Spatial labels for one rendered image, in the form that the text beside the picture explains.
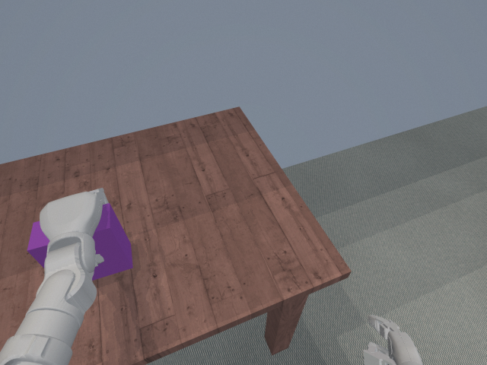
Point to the left robot forearm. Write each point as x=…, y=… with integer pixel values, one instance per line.
x=47, y=333

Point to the sponge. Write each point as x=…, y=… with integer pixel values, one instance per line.
x=111, y=242

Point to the robot right hand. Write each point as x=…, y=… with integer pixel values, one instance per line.
x=400, y=346

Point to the robot left hand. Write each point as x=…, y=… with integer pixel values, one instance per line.
x=80, y=212

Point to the table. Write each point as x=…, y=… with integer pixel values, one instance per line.
x=219, y=236

